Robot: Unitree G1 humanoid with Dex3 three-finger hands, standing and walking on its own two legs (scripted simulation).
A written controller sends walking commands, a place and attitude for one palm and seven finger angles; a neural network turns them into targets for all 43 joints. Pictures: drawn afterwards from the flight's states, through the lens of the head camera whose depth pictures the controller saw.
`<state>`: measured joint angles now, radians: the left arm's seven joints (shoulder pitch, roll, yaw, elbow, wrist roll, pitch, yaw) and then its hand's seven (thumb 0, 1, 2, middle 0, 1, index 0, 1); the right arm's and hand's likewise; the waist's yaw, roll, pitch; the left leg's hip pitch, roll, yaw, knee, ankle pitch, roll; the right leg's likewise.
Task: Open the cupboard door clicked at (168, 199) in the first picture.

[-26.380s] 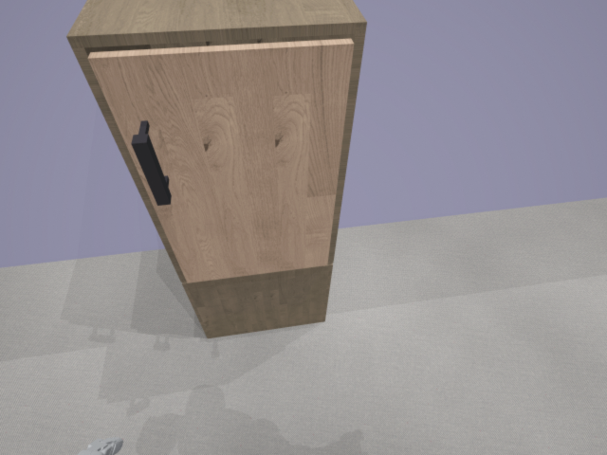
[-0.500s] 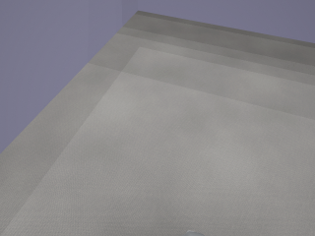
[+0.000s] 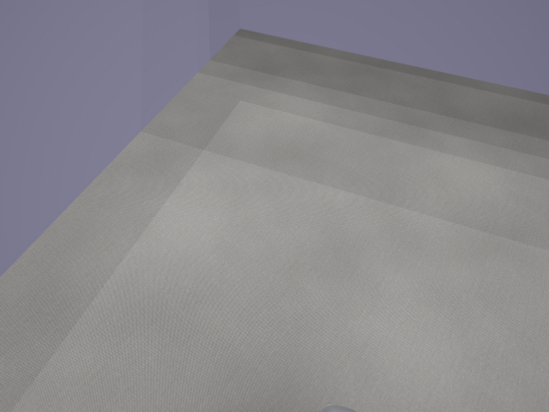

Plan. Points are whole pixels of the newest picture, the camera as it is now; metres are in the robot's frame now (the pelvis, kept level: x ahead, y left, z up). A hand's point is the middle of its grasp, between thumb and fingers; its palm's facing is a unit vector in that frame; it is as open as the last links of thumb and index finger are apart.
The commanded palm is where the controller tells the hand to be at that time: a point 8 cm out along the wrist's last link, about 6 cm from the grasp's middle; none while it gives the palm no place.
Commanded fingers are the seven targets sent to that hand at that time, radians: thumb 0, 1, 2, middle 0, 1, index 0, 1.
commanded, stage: walk to a spot facing it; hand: left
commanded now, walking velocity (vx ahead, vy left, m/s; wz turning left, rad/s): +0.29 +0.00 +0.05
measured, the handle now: out of the picture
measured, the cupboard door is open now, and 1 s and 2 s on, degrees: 47 47 47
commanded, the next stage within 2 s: turn to face it in 0.04 s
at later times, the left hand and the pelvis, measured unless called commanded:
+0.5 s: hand (175, 367) +0.21 +0.19 -0.19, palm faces +0.23 -0.95 -0.22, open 7.3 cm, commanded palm none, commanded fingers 0.00 0.90 0.90 -0.20 -0.30 -0.20 -0.30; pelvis +0.20 -0.02 -0.01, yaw +11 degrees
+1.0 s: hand (196, 366) +0.22 +0.15 -0.19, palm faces +0.51 -0.83 -0.24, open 7.4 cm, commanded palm none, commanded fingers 0.00 0.90 0.90 -0.20 -0.30 -0.20 -0.30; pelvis +0.28 -0.05 -0.02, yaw +31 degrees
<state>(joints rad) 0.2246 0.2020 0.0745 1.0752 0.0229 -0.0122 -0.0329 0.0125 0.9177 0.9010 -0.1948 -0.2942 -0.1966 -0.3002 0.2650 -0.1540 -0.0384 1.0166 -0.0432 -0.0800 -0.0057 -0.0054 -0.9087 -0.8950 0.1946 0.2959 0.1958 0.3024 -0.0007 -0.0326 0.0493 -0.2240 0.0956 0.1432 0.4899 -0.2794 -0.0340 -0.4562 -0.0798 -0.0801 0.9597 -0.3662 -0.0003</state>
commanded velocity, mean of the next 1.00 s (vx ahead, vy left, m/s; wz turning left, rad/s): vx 0.02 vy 0.00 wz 0.55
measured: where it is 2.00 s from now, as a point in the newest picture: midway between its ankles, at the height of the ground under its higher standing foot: (301, 363)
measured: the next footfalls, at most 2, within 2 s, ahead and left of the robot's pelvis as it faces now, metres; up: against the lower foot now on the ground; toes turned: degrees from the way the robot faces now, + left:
right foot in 0.10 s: +0.16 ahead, -0.15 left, +0.00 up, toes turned -6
left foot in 0.38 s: +0.27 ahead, +0.11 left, +0.00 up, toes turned +16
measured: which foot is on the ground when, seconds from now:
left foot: down 0.00-0.10, up 0.12-0.36, down 0.38-0.68, up 0.70-0.96, down 0.98-1.00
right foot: up 0.00-0.08, down 0.10-0.38, up 0.40-0.66, down 0.68-0.96, up 0.98-1.00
